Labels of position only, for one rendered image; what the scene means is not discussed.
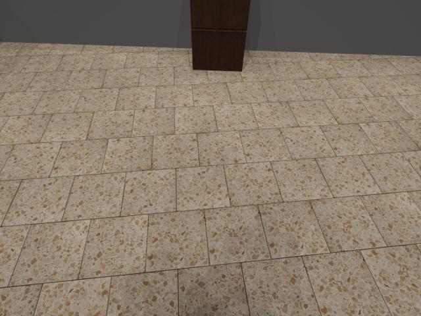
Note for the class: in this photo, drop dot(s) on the cupboard door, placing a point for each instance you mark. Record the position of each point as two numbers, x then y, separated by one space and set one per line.
219 13

